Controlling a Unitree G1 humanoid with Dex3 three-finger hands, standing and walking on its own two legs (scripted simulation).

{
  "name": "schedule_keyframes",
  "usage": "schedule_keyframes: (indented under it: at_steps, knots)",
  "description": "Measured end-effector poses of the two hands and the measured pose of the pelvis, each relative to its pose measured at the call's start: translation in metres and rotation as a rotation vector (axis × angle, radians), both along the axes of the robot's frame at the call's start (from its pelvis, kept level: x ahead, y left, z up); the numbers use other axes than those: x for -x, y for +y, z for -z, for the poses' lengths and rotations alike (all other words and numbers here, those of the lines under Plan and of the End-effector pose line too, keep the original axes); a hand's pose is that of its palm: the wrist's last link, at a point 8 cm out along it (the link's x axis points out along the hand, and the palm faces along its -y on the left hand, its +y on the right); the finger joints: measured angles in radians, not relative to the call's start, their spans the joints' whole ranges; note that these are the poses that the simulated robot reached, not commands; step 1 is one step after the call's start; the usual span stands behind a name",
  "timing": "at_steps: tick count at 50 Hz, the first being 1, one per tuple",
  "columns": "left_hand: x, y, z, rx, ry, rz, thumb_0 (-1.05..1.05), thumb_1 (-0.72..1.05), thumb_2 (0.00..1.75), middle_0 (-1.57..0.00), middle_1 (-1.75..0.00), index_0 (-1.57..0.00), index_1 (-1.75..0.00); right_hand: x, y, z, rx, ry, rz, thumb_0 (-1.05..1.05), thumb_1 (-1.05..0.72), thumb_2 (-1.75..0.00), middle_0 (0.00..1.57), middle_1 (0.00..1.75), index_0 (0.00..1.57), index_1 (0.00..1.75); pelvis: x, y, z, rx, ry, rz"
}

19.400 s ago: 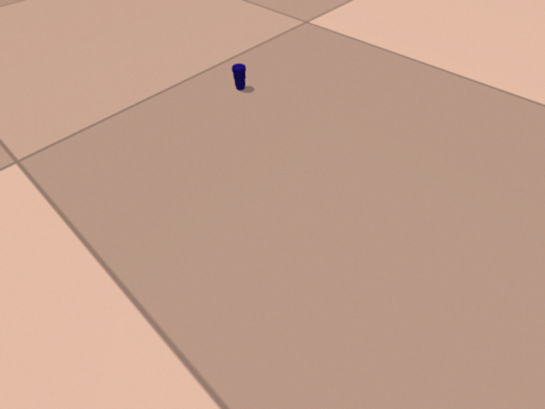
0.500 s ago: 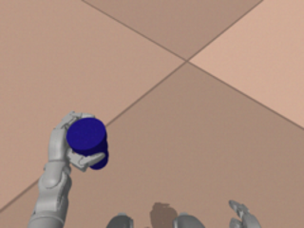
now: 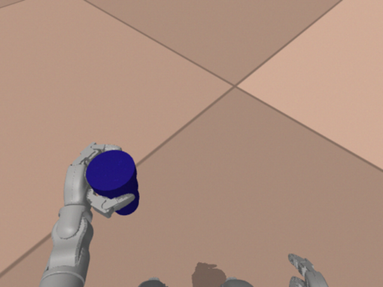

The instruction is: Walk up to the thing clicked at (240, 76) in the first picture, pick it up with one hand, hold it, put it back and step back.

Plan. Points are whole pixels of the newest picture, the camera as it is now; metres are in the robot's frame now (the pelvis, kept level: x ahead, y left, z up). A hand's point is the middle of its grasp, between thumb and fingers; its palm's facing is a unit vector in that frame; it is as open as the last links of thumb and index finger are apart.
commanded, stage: hold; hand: left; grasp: from the side
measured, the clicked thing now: (119, 188) +0.32 +0.16 +0.00
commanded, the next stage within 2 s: none
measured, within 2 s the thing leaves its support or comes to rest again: neither
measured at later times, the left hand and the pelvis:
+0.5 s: hand (107, 177) +0.33 +0.17 +0.04, palm faces +0.08 -1.00 -0.03, open 11.5 cm; pelvis +0.00 +0.00 +0.01, yaw +0 degrees
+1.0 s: hand (107, 178) +0.32 +0.17 +0.05, palm faces +0.09 -1.00 -0.03, open 11.5 cm; pelvis +0.00 +0.00 +0.01, yaw +0 degrees
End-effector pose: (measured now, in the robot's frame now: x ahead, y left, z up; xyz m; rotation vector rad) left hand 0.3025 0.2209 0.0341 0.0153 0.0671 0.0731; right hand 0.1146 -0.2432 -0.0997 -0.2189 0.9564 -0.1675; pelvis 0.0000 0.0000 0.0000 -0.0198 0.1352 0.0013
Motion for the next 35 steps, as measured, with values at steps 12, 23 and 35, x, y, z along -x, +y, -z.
schedule_keyframes:
  at_steps: [12, 23, 35]
  knots:
    - [0.006, 0.003, -0.009, -0.012, -0.006, -0.001, -0.02, -0.59, 1.06, -0.71, -1.02, -0.65, -1.01, -0.001, 0.005, -0.005, -0.006, -0.003, -0.005, 0.01, -0.93, -0.9, 0.2, 0.3, 0.2, 0.3, -0.001, 0.002, -0.005, 0.0, -0.022, -0.002]
    - [0.003, 0.004, -0.014, -0.013, -0.008, -0.003, -0.02, -0.58, 1.05, -0.7, -1.02, -0.65, -1.01, -0.002, 0.008, -0.01, -0.008, -0.013, -0.007, 0.01, -0.92, -0.9, 0.2, 0.3, 0.2, 0.3, 0.001, 0.005, -0.009, 0.0, -0.038, -0.002]
    - [0.005, 0.002, -0.013, -0.01, -0.004, 0.005, -0.02, -0.57, 1.05, -0.7, -1.02, -0.64, -1.02, 0.004, 0.008, -0.009, -0.011, -0.001, -0.007, 0.01, -0.92, -0.9, 0.2, 0.3, 0.2, 0.3, 0.001, 0.006, -0.01, 0.0, -0.041, 0.002]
